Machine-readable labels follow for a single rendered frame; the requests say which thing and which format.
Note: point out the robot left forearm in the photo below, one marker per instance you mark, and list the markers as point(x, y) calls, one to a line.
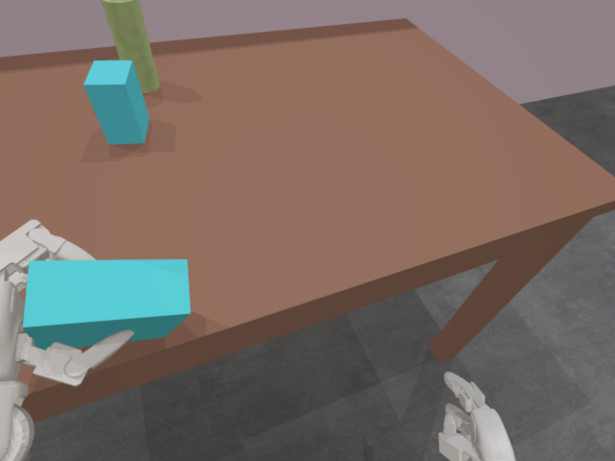
point(16, 425)

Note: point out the left robot hand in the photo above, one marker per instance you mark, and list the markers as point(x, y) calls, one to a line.
point(59, 362)

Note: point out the right robot hand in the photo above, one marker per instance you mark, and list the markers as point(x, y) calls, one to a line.
point(482, 434)

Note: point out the table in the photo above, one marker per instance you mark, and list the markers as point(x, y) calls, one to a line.
point(302, 173)

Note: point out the sponge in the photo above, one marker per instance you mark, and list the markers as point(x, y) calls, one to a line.
point(80, 302)

